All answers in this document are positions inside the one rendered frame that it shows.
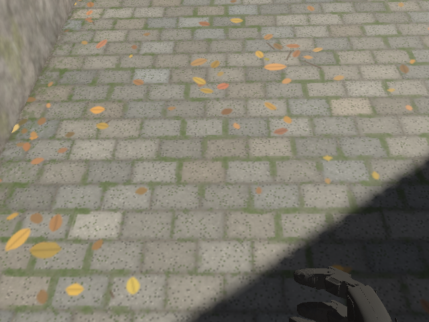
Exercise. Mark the right robot hand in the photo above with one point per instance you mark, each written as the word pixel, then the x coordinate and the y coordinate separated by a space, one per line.
pixel 363 304

